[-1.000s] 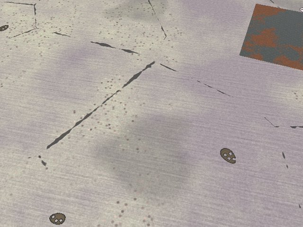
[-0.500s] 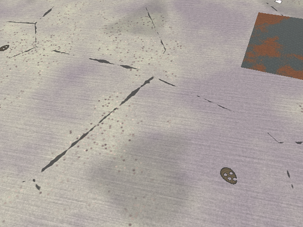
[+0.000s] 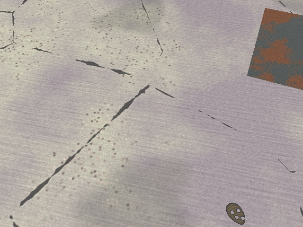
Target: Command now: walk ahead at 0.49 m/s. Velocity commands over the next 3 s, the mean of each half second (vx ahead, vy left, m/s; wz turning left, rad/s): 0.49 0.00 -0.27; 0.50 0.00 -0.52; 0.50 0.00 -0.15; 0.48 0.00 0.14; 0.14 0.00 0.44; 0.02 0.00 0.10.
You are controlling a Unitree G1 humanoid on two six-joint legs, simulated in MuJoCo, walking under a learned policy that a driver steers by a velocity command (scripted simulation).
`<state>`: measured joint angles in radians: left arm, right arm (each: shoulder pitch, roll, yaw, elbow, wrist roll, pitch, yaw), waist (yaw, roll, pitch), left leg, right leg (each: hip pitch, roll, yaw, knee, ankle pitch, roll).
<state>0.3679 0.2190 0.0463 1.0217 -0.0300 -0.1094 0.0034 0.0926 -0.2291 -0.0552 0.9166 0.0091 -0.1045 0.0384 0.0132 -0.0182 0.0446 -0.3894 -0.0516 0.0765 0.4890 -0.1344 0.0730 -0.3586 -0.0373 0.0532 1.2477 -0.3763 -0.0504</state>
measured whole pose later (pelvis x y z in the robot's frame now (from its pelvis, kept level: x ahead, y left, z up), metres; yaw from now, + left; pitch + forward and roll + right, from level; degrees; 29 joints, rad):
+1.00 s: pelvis +0.59 -0.11 +0.00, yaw -26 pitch +3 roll +1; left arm 0.37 0.28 0.07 0.79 -0.03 -0.05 0.02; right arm 0.07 -0.27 -0.05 0.77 0.00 -0.14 0.02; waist 0.04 -0.03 0.00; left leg -0.43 -0.05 0.00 0.52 -0.14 0.03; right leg -0.25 0.09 0.18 0.98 -0.51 -0.05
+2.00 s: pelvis +1.04 -0.36 -0.01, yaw -22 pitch +3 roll -2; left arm 0.35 0.30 0.07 0.84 0.01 -0.04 0.02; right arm 0.06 -0.28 -0.04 0.71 0.00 -0.07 0.06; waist 0.05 0.02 0.03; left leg -0.53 -0.01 0.02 0.57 -0.07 0.07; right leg -0.02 -0.03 -0.12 0.59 -0.46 0.02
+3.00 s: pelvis +1.18 -0.41 +0.00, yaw -6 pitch -1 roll +0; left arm 0.20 0.25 0.04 0.80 0.01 -0.01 0.02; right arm 0.22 -0.22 -0.03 0.76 -0.02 0.01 -0.01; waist 0.02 -0.01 0.02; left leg -0.20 -0.01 -0.06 0.56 -0.33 0.00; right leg -0.26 -0.03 0.05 0.53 -0.25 0.05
